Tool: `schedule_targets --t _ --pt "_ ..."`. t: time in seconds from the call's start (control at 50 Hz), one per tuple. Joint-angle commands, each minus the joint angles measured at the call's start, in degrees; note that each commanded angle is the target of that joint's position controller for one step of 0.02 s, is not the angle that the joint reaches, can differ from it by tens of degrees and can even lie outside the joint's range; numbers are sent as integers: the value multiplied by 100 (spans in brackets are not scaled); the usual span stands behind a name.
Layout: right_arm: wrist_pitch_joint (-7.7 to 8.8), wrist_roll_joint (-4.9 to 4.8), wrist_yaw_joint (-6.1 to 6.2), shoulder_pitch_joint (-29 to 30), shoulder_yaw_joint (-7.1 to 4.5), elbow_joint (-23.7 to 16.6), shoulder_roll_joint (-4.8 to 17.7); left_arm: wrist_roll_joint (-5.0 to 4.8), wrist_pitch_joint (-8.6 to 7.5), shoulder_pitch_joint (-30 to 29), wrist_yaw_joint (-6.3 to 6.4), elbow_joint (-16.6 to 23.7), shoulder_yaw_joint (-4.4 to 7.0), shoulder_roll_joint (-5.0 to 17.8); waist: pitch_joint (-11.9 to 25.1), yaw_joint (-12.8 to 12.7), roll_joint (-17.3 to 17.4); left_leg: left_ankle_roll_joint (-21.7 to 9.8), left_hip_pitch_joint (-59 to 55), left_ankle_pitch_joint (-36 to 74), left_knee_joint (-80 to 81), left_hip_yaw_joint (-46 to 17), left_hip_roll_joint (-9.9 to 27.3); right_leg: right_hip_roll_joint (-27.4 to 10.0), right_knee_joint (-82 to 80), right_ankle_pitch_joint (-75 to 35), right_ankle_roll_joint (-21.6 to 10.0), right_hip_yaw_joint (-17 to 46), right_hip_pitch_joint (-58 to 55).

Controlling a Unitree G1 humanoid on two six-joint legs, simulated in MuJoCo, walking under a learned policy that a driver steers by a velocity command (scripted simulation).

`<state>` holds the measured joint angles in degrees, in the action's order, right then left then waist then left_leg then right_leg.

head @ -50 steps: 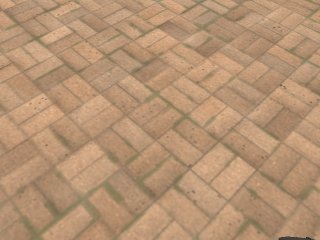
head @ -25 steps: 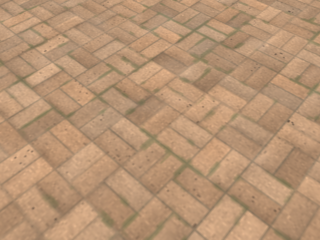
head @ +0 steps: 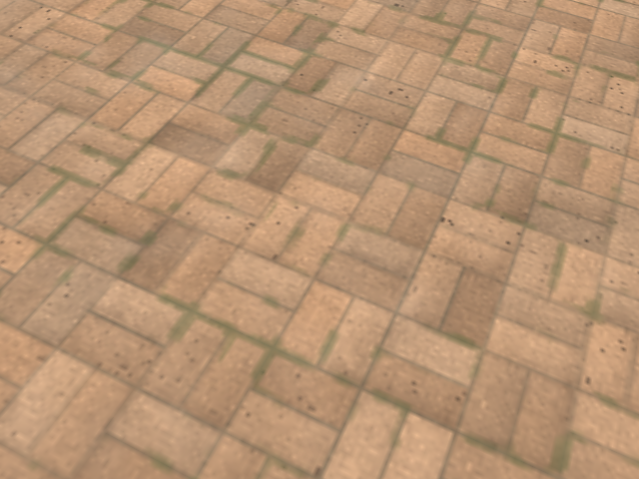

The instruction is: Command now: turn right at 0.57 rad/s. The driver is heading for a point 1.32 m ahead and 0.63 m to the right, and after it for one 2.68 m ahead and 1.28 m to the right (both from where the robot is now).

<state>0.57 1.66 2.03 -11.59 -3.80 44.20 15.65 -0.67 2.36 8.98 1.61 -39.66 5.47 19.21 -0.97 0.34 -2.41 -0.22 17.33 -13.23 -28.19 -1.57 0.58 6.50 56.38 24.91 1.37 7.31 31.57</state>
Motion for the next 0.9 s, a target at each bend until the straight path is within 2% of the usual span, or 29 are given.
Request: schedule_targets --t 0.02,0.06,0.1,0.16,0.2,0.26,0.28,0.3,0.32,0.34,0.36,0.38,0.4,0.42,0.44,0.48,0.54,0.6,0.66,0.72,0.74,0.76,0.78,0.8,0.82,0.84,0.86,0.88,0.9 --pt "82 -99 78 544 -131 -565 716 -6 57 422 19 184 185 480 320 -200 914 -975 -826 1960 903 -1006 1395 -345 1400 -157 292 -89 668" --pt "20 -71 118 292 -147 -520 754 -77 62 65 -15 404 114 331 279 3 1088 -1063 -1117 2087 940 -668 1319 -459 974 -389 419 -354 787" --pt "-33 -66 152 35 -197 -475 869 -81 49 -229 -52 600 64 254 372 208 1209 -1171 -1534 2208 918 -607 1466 -612 396 -393 502 -440 780" --pt "-75 -99 118 75 -291 -510 1095 -54 50 -324 -145 759 2 172 497 266 1295 -1214 -1469 2320 888 -349 1630 -793 -457 -265 448 -684 124" --pt "-81 -136 57 163 -338 -534 1192 -55 73 -273 -191 800 21 236 511 244 1360 -1201 -1260 2404 858 -169 1682 -772 -943 -253 342 -913 -389" --pt "-46 -270 -48 86 -392 -488 1280 -80 127 -251 -269 859 47 281 452 255 1329 -1077 -1008 495 1020 -157 1788 -726 -1765 -373 14 -1152 -905" --pt "-31 -328 -72 170 -391 -471 1278 -86 117 -80 -301 803 59 263 395 111 1280 -972 -784 -86 960 -91 1763 -679 -2248 -593 -153 -1245 -1274" --pt "-18 -364 -90 240 -364 -443 1182 -95 92 283 -316 639 92 264 397 -82 1181 -817 -432 -550 711 87 1656 -548 -2776 -812 -327 -1368 -1881" --pt "6 -322 -116 130 -287 -374 894 -133 58 842 -278 385 183 403 530 -244 809 -571 157 -1035 62 433 1417 -432 -3052 -734 -518 -1278 -2823" --pt "42 -162 -176 293 -146 -470 448 -155 5 1530 -205 233 330 834 588 -481 -463 -86 1456 -1706 -1915 1073 894 -1482 -3557 -408 -958 363 -3829" --pt "180 -73 -183 785 -100 -1000 346 -65 -166 1681 -236 400 406 1534 445 -536 -1527 201 3549 -2555 -3311 671 -98 -2777 -4114 285 -2147 3272 -4218" --pt "336 -252 -206 1199 -193 -1084 741 49 -356 1616 -275 406 291 1101 315 -740 -909 104 3833 -2287 -3907 -181 160 -2899 -4538 878 -2373 3471 -3880" --pt "422 -361 -262 1158 -260 -1056 963 53 -463 1293 -254 409 161 790 -29 -479 -883 -41 3819 -1634 -3822 -283 340 -2675 -4591 971 -2098 2949 -3596" --pt "467 -281 -269 959 -296 -878 1015 8 -505 1034 -221 462 85 585 -166 -311 -593 -45 3607 -1044 -3625 -248 466 -2366 -4528 618 -1831 2364 -3350" --pt "501 -155 -259 878 -307 -800 1026 -26 -496 842 -184 493 38 509 -222 -212 -539 13 3373 -583 -3249 -225 493 -2132 -4554 62 -1672 1951 -3143" --pt "556 -93 -292 851 -278 -740 871 35 -500 819 -100 533 22 526 -138 -130 -470 159 2824 211 -2743 -88 352 -1796 -4630 -921 -1532 1396 -2864" --pt "577 -130 -329 1133 -148 -746 546 8 -516 1017 -20 444 75 658 -111 -232 -325 315 2238 1008 -1509 7 113 -1528 -4527 -1604 -1385 852 -2565" --pt "591 -213 -397 1575 -79 -873 465 -61 -510 1319 0 295 124 770 -211 -417 -447 364 1730 1301 -648 0 -67 -1506 -4426 -1646 -1331 846 -2289" --pt "630 -265 -450 1688 -102 -958 607 -124 -489 1475 -5 191 137 777 -254 -416 -466 279 1338 1267 -218 -135 -96 -1656 -4224 -1565 -1270 1199 -2304" --pt "692 -279 -442 1287 -199 -908 840 -104 -438 1369 -5 185 156 778 -127 -171 -684 69 701 811 -27 -114 -128 -1755 -3807 -2071 -1115 1508 -2489" --pt "713 -258 -408 828 -273 -795 946 -89 -425 1292 -10 215 122 680 106 82 -686 -73 19 797 190 -5 -196 -1562 -3365 -2629 -996 1431 -2431" --pt "734 -204 -358 151 -365 -684 1141 -37 -426 1230 -32 278 43 454 658 421 -548 -311 -1147 803 204 -212 110 -1184 -2350 -2856 -791 1171 -2090" --pt "718 -85 -296 -790 -441 -605 1503 44 -428 1297 -20 476 -78 73 1677 687 315 -765 -2991 27 172 -1578 1251 -657 -488 -1802 -501 642 -909" --pt "655 -45 -366 -1054 -466 -426 1695 -152 -496 1971 -7 620 -164 -150 2230 287 2388 -1443 -4012 -1385 1027 -4278 2303 -156 1147 1057 -256 326 708" --pt "629 -153 -360 -764 -310 -526 1076 -246 -493 1801 -15 432 -29 488 1472 360 1641 -1286 -3479 -2248 1273 -4088 2212 -599 1817 689 -205 461 1266" --pt "575 -193 -310 -493 -240 -553 822 -197 -475 1248 -40 475 28 703 762 422 1163 -1081 -2720 -1813 1275 -3045 2011 -821 1847 183 -209 208 1355" --pt "542 -142 -297 -281 -199 -527 746 -117 -477 1005 -37 488 6 591 437 314 758 -1008 -2044 -1075 1348 -2426 1749 -1004 1677 -218 -223 78 1124" --pt "532 -99 -295 -188 -159 -466 620 -69 -487 854 -61 517 2 480 188 225 717 -1025 -1551 -516 1479 -1993 1556 -1126 1437 -456 -237 91 962" --pt "552 -63 -285 -123 -133 -429 574 -95 -471 883 -97 514 -15 359 117 104 827 -1020 -1215 -246 1630 -1635 1408 -1212 1295 -584 -258 75 702"
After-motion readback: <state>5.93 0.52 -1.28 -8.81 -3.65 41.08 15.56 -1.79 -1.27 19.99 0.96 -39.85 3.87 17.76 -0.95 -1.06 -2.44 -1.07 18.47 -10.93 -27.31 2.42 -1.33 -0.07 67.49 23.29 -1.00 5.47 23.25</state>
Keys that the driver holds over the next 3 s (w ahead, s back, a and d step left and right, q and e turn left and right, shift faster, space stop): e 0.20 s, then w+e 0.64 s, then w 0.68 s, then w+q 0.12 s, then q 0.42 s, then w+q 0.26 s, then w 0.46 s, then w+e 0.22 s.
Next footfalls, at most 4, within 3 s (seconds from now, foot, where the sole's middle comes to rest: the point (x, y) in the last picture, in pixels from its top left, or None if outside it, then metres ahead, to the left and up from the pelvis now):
0.34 right None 0.01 -0.14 -0.78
0.76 left None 0.37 -0.03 -0.78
1.24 right None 0.44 -0.41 -0.78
1.76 left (482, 329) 0.83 -0.41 -0.78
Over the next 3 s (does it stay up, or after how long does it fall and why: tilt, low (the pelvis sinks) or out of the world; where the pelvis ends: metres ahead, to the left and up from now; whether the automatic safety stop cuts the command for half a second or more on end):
stays up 1.07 -0.48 0.01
